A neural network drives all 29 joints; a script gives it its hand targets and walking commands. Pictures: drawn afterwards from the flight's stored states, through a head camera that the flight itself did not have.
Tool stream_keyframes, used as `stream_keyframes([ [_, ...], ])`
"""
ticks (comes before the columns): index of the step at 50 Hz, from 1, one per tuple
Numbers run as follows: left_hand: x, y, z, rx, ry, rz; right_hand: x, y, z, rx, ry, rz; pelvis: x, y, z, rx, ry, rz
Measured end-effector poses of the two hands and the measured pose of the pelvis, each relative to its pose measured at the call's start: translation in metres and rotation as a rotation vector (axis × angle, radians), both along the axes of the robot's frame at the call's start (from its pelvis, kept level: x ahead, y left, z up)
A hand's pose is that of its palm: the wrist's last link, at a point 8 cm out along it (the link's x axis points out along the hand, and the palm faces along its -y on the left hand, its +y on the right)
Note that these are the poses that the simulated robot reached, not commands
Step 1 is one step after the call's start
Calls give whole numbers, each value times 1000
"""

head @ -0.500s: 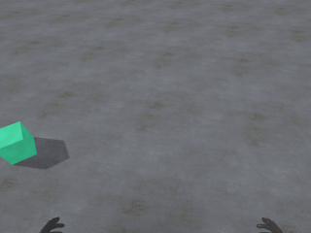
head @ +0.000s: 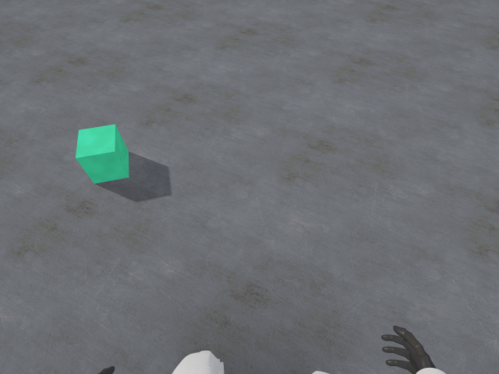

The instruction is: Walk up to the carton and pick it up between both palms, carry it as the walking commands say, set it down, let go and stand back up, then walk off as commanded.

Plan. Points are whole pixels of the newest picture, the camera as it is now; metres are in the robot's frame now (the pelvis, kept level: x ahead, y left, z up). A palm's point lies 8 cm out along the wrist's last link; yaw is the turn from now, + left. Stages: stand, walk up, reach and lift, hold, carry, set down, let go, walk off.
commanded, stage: walk up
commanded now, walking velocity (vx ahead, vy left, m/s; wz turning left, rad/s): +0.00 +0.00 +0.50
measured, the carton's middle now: (104, 154) +1.08 +0.76 -0.67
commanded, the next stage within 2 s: none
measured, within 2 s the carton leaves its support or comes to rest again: neither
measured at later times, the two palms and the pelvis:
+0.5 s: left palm (76, 328) +0.19 +0.31 -0.09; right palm (400, 360) +0.15 -0.25 -0.14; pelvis +0.11 +0.02 +0.00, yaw +16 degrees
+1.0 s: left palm (9, 362) +0.14 +0.44 -0.14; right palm (242, 191) +0.50 +0.04 -0.13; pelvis +0.27 +0.20 -0.01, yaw +25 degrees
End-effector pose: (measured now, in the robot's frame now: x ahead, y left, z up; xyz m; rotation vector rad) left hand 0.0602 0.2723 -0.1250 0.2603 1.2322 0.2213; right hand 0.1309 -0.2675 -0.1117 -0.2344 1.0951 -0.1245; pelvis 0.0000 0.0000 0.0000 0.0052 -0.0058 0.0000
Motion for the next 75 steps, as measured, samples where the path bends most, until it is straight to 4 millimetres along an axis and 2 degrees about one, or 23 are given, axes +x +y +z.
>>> stream_keyframes([
  [3, -17, 21, -16, -15, 6, 46, 15, 22, -1, -19, -29, 56, 1, 15, -11, -7, -1, 40],
  [6, -14, 35, -14, -14, 3, 58, 4, 35, -2, -13, 3, 71, 4, 25, -9, -5, 0, 72],
  [11, 26, 47, 15, -21, -113, 33, -29, 40, 4, -20, 99, 37, 22, 35, 9, -26, 3, 123],
  [15, 64, 53, 32, -9, -181, 22, -42, 38, 6, -21, 169, 19, 43, 36, 16, -30, 10, 166],
  [19, 109, 49, 43, 3, -254, 22, -39, 31, 1, -16, 235, 15, 68, 31, 16, -17, 19, 206],
  [22, 135, 43, 43, 28, -294, 49, -21, 24, -10, -6, 274, 32, 91, 25, 8, -2, 23, 239],
  [24, 135, 42, 35, 60, -298, 90, 4, 19, -22, -5, 281, 77, 107, 21, -2, 6, 23, 266],
  [25, 125, 43, 32, 73, -268, 115, 23, 20, -25, -6, 271, 109, 113, 22, -3, 1, 21, 276],
  [28, 74, 48, 32, 107, -115, 211, 94, 35, -22, 14, 186, 204, 133, 28, 3, 8, 17, 304],
  [32, 7, 52, 41, 122, 52, 353, 188, 73, -12, 56, 68, 331, 157, 43, 10, 30, 12, 328],
  [35, -27, 49, 46, 107, 147, 442, 248, 115, -6, 87, 1, 409, 174, 61, 12, 40, 11, 347],
  [38, -47, 47, 46, 72, 220, 517, 299, 169, 0, 129, -57, 480, 191, 83, 11, 41, 12, 364],
  [43, -42, 68, 27, -11, 278, 590, 366, 271, 4, 173, -139, 572, 222, 133, -1, 13, 29, 393],
  [45, -28, 90, 9, -46, 276, 593, 386, 304, -1, 147, -170, 599, 238, 158, -13, -6, 38, 404],
  [47, -1, 118, -11, -67, 245, 566, 391, 318, -10, 102, -164, 598, 249, 177, -23, -7, 37, 426],
  [50, 78, 167, -16, -58, 82, 498, 368, 308, -15, 31, -47, 549, 267, 196, -15, -13, 36, 442],
  [54, 188, 215, -5, -59, -105, 396, 334, 279, -2, -39, 74, 434, 297, 217, 1, -15, 27, 454],
  [61, 344, 255, 26, -79, -299, 279, 308, 254, 13, -100, 235, 291, 360, 244, 15, -19, 5, 478],
  [67, 453, 275, 41, -27, -390, 230, 331, 265, -10, -59, 354, 238, 430, 258, 5, 8, 14, 492],
  [69, 473, 283, 37, 21, -405, 245, 352, 270, -27, -41, 391, 255, 456, 260, -7, 22, 16, 514],
  [70, 473, 287, 34, 45, -386, 263, 367, 274, -34, -32, 399, 272, 465, 261, -10, 19, 13, 522],
  [72, 451, 290, 30, 73, -295, 313, 409, 287, -41, -13, 362, 304, 481, 265, -9, 22, 9, 532],
  [75, 399, 288, 31, 86, -135, 428, 478, 313, -39, 12, 271, 371, 501, 274, 1, 32, 2, 532],
])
